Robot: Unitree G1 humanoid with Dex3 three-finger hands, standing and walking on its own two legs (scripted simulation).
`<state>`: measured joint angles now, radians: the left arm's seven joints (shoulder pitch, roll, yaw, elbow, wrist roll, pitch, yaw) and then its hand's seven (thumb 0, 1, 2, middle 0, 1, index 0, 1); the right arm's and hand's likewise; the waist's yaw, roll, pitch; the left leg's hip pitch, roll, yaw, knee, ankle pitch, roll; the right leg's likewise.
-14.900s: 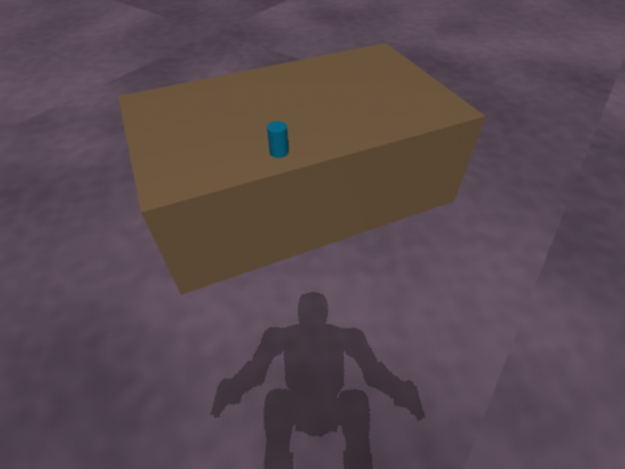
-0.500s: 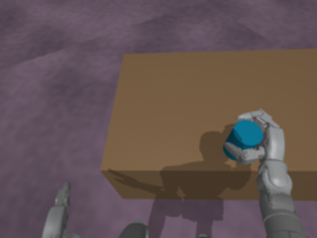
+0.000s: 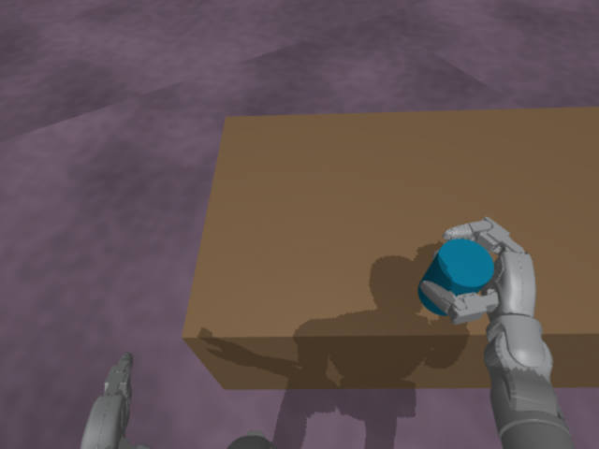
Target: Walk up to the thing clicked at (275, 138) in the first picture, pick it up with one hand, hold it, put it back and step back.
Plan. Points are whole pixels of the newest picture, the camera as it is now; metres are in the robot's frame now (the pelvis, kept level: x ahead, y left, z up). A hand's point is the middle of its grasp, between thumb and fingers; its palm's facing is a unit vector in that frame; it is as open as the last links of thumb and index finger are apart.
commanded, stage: hold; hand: right
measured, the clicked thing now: (452, 279) +0.34 -0.17 +0.03
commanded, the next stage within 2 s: none
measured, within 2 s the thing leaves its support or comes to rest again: neither
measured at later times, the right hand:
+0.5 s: hand (460, 279) +0.33 -0.17 +0.06, palm faces +0.12 +0.99 +0.00, open 9.5 cm
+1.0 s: hand (460, 284) +0.32 -0.16 +0.06, palm faces +0.12 +0.99 +0.00, open 9.6 cm
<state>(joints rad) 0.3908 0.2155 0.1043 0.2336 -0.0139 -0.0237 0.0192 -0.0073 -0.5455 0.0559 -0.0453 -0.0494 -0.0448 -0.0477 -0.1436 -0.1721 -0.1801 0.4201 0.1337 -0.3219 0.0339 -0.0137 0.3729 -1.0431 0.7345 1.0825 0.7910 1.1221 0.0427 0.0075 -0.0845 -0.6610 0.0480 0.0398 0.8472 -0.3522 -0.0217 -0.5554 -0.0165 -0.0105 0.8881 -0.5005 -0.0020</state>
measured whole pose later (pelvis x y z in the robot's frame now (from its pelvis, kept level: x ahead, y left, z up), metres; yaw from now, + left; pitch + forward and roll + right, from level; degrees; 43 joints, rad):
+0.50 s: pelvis +0.00 +0.00 +0.01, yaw +0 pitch +8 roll +1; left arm 0.36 0.21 0.10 0.30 -0.02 -0.03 0.03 -0.01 -0.53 0.05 -0.05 -0.06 -0.05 -0.05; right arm -0.10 -0.17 -0.16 0.39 0.15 -0.32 0.04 -0.01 0.38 -1.06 0.73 1.10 0.79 1.13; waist 0.03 0.01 -0.07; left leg -0.59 0.05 0.04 0.79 -0.33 -0.02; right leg -0.49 -0.02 -0.01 0.83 -0.47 0.00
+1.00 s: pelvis -0.01 +0.00 +0.01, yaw +0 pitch +6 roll +0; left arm 0.34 0.20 0.08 0.34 -0.01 -0.05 0.03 -0.01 -0.52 0.05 -0.05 -0.06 -0.06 -0.05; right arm -0.11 -0.16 -0.16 0.43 0.14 -0.34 0.03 -0.02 0.40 -1.08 0.73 1.11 0.79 1.14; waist 0.04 0.01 -0.05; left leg -0.58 0.05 0.04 0.77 -0.30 -0.02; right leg -0.47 -0.02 -0.01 0.81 -0.45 0.00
